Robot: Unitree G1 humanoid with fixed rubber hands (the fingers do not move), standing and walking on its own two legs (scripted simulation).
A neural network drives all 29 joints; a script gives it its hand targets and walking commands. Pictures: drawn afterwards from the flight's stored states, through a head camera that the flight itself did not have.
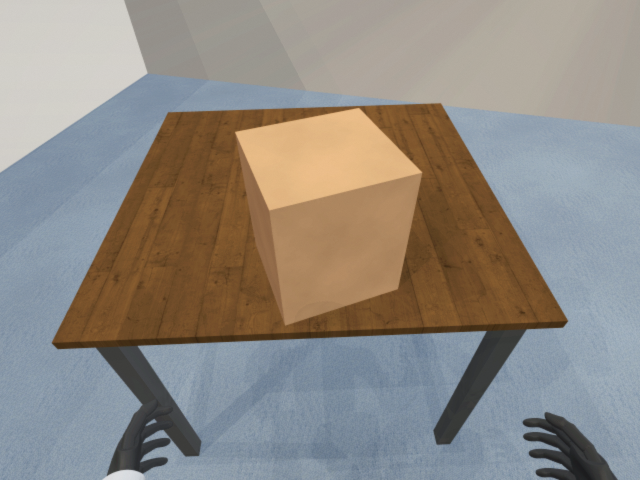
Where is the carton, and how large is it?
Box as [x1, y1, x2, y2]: [235, 108, 421, 325]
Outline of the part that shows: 358,108 235,132 256,246 285,325 396,289 398,286 421,172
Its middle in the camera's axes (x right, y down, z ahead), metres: +0.01 -0.04 +0.64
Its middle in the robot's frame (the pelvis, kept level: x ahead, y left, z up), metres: +0.52 +0.03 +0.05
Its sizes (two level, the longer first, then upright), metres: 0.210 0.200 0.250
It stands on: a table, 0.70 m high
